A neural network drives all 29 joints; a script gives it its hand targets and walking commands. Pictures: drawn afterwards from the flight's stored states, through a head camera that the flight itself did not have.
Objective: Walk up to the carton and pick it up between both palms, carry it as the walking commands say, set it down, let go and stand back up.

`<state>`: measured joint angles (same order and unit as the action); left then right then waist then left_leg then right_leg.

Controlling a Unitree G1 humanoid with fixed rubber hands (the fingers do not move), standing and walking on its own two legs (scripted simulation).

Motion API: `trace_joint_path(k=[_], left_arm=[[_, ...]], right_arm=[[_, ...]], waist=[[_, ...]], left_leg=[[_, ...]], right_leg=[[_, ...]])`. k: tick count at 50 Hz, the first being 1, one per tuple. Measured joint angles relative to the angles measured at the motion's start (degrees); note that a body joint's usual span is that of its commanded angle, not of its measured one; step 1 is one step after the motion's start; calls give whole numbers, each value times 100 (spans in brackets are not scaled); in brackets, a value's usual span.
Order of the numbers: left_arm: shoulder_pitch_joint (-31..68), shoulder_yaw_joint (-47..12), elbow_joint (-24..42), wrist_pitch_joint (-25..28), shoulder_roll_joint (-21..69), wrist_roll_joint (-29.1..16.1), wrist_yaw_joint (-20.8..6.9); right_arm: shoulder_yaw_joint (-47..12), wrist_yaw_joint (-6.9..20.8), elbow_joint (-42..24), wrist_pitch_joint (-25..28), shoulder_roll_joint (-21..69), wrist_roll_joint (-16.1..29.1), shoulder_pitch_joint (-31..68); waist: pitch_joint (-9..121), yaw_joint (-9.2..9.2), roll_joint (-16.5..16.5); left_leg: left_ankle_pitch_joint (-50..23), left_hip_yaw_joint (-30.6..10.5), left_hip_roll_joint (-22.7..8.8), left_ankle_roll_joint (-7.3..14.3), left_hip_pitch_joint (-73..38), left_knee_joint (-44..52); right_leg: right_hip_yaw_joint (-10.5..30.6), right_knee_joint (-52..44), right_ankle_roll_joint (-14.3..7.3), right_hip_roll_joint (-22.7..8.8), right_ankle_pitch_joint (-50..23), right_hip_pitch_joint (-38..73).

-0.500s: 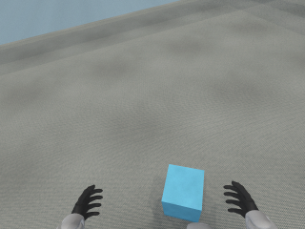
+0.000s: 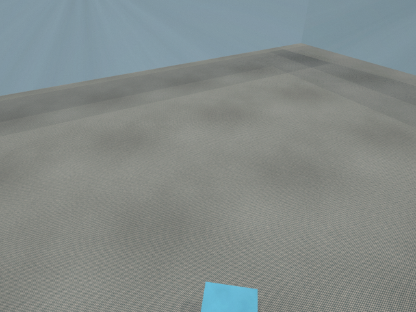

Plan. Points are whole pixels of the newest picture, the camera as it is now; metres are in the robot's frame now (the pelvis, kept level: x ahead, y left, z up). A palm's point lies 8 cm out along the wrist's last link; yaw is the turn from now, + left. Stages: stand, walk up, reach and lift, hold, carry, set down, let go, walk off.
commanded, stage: stand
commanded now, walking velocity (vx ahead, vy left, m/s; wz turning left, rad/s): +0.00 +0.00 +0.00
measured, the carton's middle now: out of the picture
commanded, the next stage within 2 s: none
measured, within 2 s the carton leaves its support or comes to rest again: neither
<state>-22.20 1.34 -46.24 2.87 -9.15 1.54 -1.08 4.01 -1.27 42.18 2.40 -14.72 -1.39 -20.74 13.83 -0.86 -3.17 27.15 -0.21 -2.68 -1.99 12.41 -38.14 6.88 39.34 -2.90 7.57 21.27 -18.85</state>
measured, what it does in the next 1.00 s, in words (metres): shifts its weight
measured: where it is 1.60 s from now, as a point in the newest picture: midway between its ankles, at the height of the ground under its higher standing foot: outside the picture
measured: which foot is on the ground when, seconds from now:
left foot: down 0.00-1.00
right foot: down 0.00-1.00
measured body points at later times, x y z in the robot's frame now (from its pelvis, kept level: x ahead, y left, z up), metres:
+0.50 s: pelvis +0.01 +0.04 +0.00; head -0.05 +0.04 +0.44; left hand +0.04 +0.27 -0.15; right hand -0.02 -0.20 -0.15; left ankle -0.08 +0.14 -0.72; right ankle -0.01 -0.10 -0.72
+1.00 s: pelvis -0.04 +0.07 +0.00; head -0.09 +0.04 +0.45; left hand -0.01 +0.29 -0.14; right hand -0.09 -0.16 -0.17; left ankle -0.08 +0.14 -0.72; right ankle -0.01 -0.09 -0.72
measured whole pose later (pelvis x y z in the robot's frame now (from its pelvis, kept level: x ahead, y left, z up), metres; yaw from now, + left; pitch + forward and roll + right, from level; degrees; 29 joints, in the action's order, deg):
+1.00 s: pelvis -0.04 +0.07 +0.00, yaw -7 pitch -3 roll +2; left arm -23.8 0.8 -57.1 -1.6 -5.6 1.6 3.2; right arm 4.2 -3.4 58.0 -1.0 -10.5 -1.8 -23.8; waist 4.6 -1.8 -2.8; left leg 24.7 9.3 2.9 4.6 9.6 -36.4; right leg 14.9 41.0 3.8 2.7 18.7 -19.8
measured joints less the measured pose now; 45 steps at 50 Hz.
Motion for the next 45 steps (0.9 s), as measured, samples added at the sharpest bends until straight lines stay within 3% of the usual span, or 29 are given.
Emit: trace_joint_path(k=[10,19,35,45], left_arm=[[-124,-12,-282,-49,114,-13,83],[-212,5,-562,-190,87,15,192],[-303,-9,-882,-362,174,-33,399],[-199,-69,-989,-428,385,2,397]], right_arm=[[-118,-124,503,-32,352,-32,-464],[-77,-89,960,-137,418,-37,-648],[-116,-246,1292,-312,583,-49,-272],[-30,-182,1537,-374,501,-54,-239]], waist=[[168,-208,222],[-197,-158,85],[-601,-43,300],[-804,-21,17]], left_leg=[[24,167,153,148,-160,172],[90,310,230,281,-157,84],[158,727,416,496,-235,-160],[-81,865,486,600,-236,-12]], right_leg=[[188,44,123,-127,121,36],[334,92,267,-184,138,17],[578,533,488,-353,210,-101],[697,319,624,-435,-94,-103]])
